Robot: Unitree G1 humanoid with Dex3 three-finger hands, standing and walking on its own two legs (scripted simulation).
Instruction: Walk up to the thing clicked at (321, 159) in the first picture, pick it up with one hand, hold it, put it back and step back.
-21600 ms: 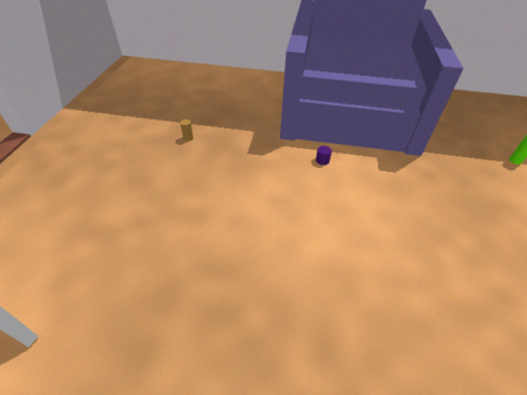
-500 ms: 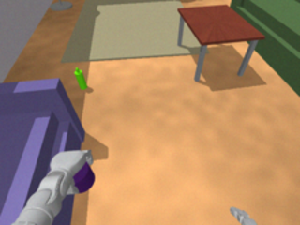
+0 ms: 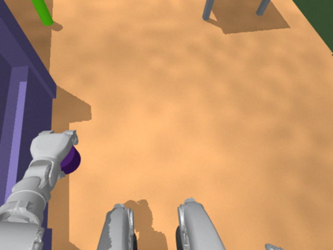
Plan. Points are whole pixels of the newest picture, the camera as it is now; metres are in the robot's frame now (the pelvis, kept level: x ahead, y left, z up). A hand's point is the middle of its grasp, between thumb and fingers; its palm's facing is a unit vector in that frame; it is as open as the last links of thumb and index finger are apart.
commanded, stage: crouch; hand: left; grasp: from above
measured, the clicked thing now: (62, 157) +0.40 +0.26 -0.14
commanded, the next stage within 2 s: lower in 1.16 s
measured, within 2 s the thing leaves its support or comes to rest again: neither
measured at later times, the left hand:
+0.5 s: hand (71, 173) +0.40 +0.29 -0.31, palm faces -0.44 -0.02 -0.90, open 10.5 cm
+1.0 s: hand (75, 176) +0.40 +0.30 -0.39, palm faces -0.46 -0.03 -0.89, open 10.5 cm
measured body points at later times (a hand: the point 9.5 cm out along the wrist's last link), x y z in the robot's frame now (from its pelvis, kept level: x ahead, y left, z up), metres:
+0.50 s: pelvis -0.02 +0.00 -0.16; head +0.19 +0.04 +0.23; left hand +0.42 +0.28 -0.26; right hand +0.06 -0.28 -0.28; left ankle +0.06 +0.11 -0.57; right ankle +0.06 -0.14 -0.57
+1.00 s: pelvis -0.03 +0.00 -0.23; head +0.19 +0.05 +0.15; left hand +0.42 +0.30 -0.34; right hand +0.02 -0.29 -0.34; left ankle +0.06 +0.11 -0.57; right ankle +0.06 -0.14 -0.57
